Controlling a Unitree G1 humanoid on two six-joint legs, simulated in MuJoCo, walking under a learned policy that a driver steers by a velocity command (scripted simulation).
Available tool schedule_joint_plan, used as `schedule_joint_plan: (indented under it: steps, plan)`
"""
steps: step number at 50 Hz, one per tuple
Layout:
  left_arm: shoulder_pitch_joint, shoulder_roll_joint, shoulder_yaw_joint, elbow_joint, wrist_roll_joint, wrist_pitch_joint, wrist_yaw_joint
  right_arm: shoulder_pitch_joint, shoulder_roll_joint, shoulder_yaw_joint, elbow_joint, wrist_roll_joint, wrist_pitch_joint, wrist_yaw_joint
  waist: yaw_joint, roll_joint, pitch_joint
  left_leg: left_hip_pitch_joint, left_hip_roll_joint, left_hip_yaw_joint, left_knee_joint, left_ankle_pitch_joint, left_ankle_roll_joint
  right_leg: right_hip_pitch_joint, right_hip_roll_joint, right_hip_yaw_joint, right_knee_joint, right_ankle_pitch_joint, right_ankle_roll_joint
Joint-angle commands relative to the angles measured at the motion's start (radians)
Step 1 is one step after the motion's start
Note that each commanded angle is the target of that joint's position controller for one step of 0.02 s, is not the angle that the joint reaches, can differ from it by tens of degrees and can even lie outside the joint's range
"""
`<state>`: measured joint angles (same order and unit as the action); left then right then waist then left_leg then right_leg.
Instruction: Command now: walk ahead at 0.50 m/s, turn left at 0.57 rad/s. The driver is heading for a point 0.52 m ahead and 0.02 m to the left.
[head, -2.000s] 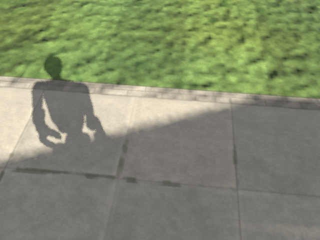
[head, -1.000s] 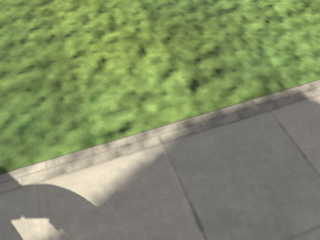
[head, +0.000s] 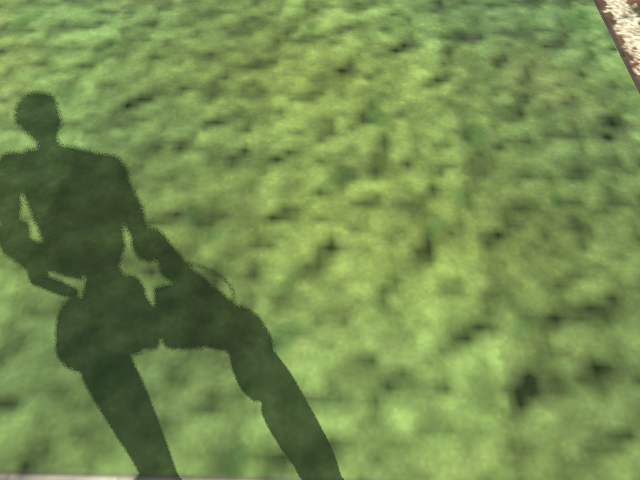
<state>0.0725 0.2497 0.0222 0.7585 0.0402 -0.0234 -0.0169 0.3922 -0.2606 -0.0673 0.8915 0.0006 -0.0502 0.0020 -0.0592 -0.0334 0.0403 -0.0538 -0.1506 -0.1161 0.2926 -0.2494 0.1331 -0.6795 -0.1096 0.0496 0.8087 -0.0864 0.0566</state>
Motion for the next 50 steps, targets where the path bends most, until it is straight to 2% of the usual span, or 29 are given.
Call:
schedule_joint_plan:
  steps: [1,4,6,7,8,9,10,11,12,13,15,18,20,24,27,29,31,32,33,34,35,36,37,38,39,40,44,47,50]
  plan:
    - [-0.146,0.069,0.006,-0.111,-0.006,-0.019,-0.004,0.093,-0.156,-0.035,-0.041,-0.007,-0.004,-0.009,-0.036,0.109,-0.006,0.060,0.243,-0.201,-0.012,0.503,0.098,-0.028,0.064,-0.051,-0.102,0.044,-0.005]
    - [-0.155,0.093,0.005,-0.134,-0.013,-0.034,-0.004,0.072,-0.178,-0.041,-0.063,-0.017,-0.005,-0.019,-0.021,0.121,-0.007,0.086,0.273,-0.251,0.040,0.544,0.079,0.058,0.088,-0.028,-0.212,0.018,-0.035]
    - [-0.017,0.132,0.018,-0.100,-0.017,-0.044,0.005,-0.005,-0.201,-0.045,-0.092,-0.019,-0.010,-0.019,0.054,0.131,-0.045,0.013,0.262,-0.254,0.129,0.654,0.035,0.291,0.126,-0.030,-0.283,-0.053,-0.068]
    - [0.110,0.157,0.031,-0.062,-0.017,-0.053,0.015,-0.026,-0.208,-0.046,-0.097,-0.015,-0.015,-0.010,0.114,0.101,-0.106,-0.018,0.221,-0.233,0.268,0.706,0.012,0.459,0.145,-0.044,-0.333,-0.050,-0.087]
    - [0.250,0.199,0.045,-0.040,-0.003,-0.066,0.030,-0.030,-0.176,-0.037,-0.107,-0.004,-0.024,0.002,0.177,0.038,-0.206,-0.123,0.157,-0.186,0.485,0.577,-0.011,0.687,0.045,0.042,-0.365,-0.093,-0.122]
    - [0.359,0.277,0.062,-0.049,0.025,-0.065,0.046,0.024,-0.069,-0.010,-0.143,0.020,-0.029,0.003,0.180,-0.124,-0.348,-0.332,0.063,-0.075,0.782,0.079,-0.038,0.931,-0.241,0.366,-0.402,-0.267,-0.181]
    - [0.296,0.305,0.074,-0.050,0.013,-0.047,0.041,0.099,-0.094,-0.010,-0.169,0.012,-0.021,0.002,0.098,-0.308,-0.392,-0.529,0.003,-0.009,0.939,-0.309,-0.044,0.955,-0.353,0.771,-0.539,-0.340,-0.273]
    - [0.207,0.198,0.057,-0.073,0.004,-0.037,0.035,0.067,-0.146,-0.017,-0.128,-0.017,-0.001,-0.005,0.075,-0.099,-0.218,-0.589,0.097,-0.015,1.006,-0.219,-0.042,0.803,-0.316,0.657,-0.545,-0.470,-0.264]
    - [0.158,0.124,0.038,-0.077,-0.006,-0.037,0.031,-0.002,-0.144,-0.016,-0.130,-0.025,0.005,0.007,0.080,0.004,-0.104,-0.573,0.129,0.003,0.970,-0.135,-0.049,0.667,-0.255,0.484,-0.562,-0.421,-0.243]
    - [0.142,0.101,0.031,-0.069,-0.003,-0.039,0.029,-0.022,-0.123,-0.014,-0.137,-0.024,0.010,0.016,0.063,0.000,-0.054,-0.546,0.157,0.014,0.923,-0.099,-0.056,0.585,-0.205,0.353,-0.591,-0.301,-0.215]
    - [0.178,0.100,0.029,-0.035,-0.009,-0.056,0.029,-0.030,-0.101,-0.008,-0.142,-0.040,0.030,0.035,0.051,-0.062,-0.024,-0.508,0.184,0.029,0.888,-0.071,-0.070,0.512,-0.146,0.196,-0.619,-0.122,-0.200]
    - [0.230,0.110,0.035,-0.001,-0.021,-0.087,0.012,-0.068,-0.079,0.000,-0.164,-0.039,0.039,0.046,0.045,-0.064,-0.034,-0.547,0.176,0.016,0.851,-0.018,-0.077,0.527,-0.142,0.109,-0.645,0.044,-0.227]
    - [0.253,0.112,0.036,0.019,-0.020,-0.092,0.006,-0.129,-0.073,0.005,-0.184,-0.040,0.036,0.048,0.053,-0.055,-0.015,-0.603,0.178,0.009,0.785,0.038,-0.088,0.548,-0.139,0.060,-0.671,0.069,-0.240]
    - [0.286,0.116,0.036,0.052,-0.025,-0.086,0.001,-0.275,-0.047,0.027,-0.227,-0.040,0.026,0.057,0.076,-0.051,0.009,-0.584,0.186,0.078,0.539,0.164,-0.107,0.559,-0.096,-0.053,-0.681,0.137,-0.225]
    - [0.342,0.136,0.040,0.084,-0.028,-0.079,0.002,-0.372,-0.032,0.043,-0.255,-0.038,0.018,0.063,0.105,-0.058,0.015,-0.508,0.192,0.156,0.387,0.176,-0.098,0.582,-0.104,-0.078,-0.665,0.190,-0.217]
    - [0.375,0.141,0.039,0.112,-0.026,-0.069,0.005,-0.384,-0.029,0.047,-0.257,-0.040,0.009,0.054,0.107,-0.059,0.023,-0.468,0.174,0.179,0.317,0.144,-0.081,0.634,-0.117,-0.084,-0.599,0.377,-0.206]
    - [0.381,0.152,0.040,0.132,-0.029,-0.058,0.010,-0.322,-0.034,0.045,-0.232,-0.047,-0.005,0.040,0.081,-0.073,-0.012,-0.372,0.132,0.191,0.244,0.122,-0.055,0.686,-0.111,-0.095,-0.475,0.619,-0.181]
    - [0.371,0.152,0.039,0.138,-0.037,-0.052,0.013,-0.210,-0.042,0.040,-0.189,-0.056,-0.017,0.032,0.029,-0.055,-0.066,-0.236,0.105,0.197,0.149,0.194,-0.036,0.682,-0.079,-0.119,-0.346,0.667,-0.156]
    - [0.377,0.132,0.030,0.134,-0.046,-0.053,0.016,-0.094,-0.079,0.029,-0.146,-0.074,-0.029,0.022,-0.013,-0.023,-0.149,-0.034,0.151,0.159,0.128,0.336,-0.017,0.593,-0.040,-0.142,-0.194,0.538,-0.128]
    - [0.373,0.085,0.015,0.085,-0.047,-0.057,0.021,0.042,-0.154,0.014,-0.128,-0.088,-0.036,0.009,-0.055,0.114,-0.287,0.217,0.415,-0.079,0.207,0.764,0.027,0.402,0.015,-0.182,0.073,0.052,-0.096]
    - [0.521,0.020,0.001,0.099,-0.075,-0.042,0.022,0.040,-0.225,-0.008,-0.123,-0.042,-0.023,0.000,0.005,0.306,-0.448,0.395,0.632,-0.344,0.215,1.151,0.211,0.216,0.153,-0.122,0.362,-0.566,-0.076]
    - [0.445,0.104,0.025,0.118,-0.048,-0.018,0.034,0.025,-0.171,-0.005,-0.125,0.006,-0.013,-0.002,-0.014,0.130,-0.405,0.298,0.555,-0.244,0.200,1.141,0.192,0.204,0.115,-0.006,0.388,-0.521,-0.082]
    - [0.379,0.073,0.018,0.099,-0.050,-0.016,0.030,-0.062,-0.114,0.017,-0.126,0.005,-0.014,-0.006,0.022,0.148,-0.260,0.179,0.510,-0.153,0.145,1.067,0.163,0.166,0.093,-0.004,0.365,-0.478,-0.081]
    - [0.357,0.058,0.015,0.107,-0.039,-0.012,0.031,-0.129,-0.056,0.035,-0.128,-0.002,-0.013,-0.008,0.054,0.108,-0.159,0.064,0.457,-0.100,0.089,0.952,0.121,0.173,0.064,-0.009,0.298,-0.426,-0.075]
    - [0.350,0.057,0.017,0.115,-0.027,0.000,0.028,-0.165,-0.032,0.044,-0.127,-0.001,-0.013,-0.013,0.080,0.118,-0.109,-0.023,0.418,-0.056,0.048,0.894,0.092,0.216,0.049,-0.012,0.242,-0.379,-0.065]
    - [0.381,0.045,0.015,0.132,-0.016,0.015,0.024,-0.190,-0.019,0.050,-0.124,-0.004,-0.013,-0.017,0.105,0.125,-0.107,-0.104,0.390,-0.008,0.022,0.874,0.074,0.300,0.052,-0.025,0.208,-0.335,-0.054]
    - [0.378,0.007,0.008,0.156,-0.018,0.043,0.025,-0.197,-0.041,0.050,-0.090,-0.018,-0.029,-0.014,0.134,0.132,-0.132,-0.198,0.347,0.073,-0.002,0.793,0.070,0.428,0.073,-0.050,0.039,-0.254,-0.041]
    - [0.305,0.015,0.005,0.158,-0.016,0.056,0.039,-0.160,-0.047,0.048,-0.055,-0.022,-0.015,-0.014,0.097,0.158,-0.110,-0.225,0.343,0.046,-0.026,0.489,0.066,0.455,0.075,-0.063,-0.088,-0.227,-0.044]
    - [0.272,0.014,0.001,0.169,-0.017,0.057,0.046,-0.157,-0.052,0.045,-0.033,-0.019,0.007,-0.016,0.091,0.134,-0.065,-0.281,0.341,-0.004,-0.039,0.132,0.053,0.510,0.080,-0.074,-0.228,-0.186,-0.064]
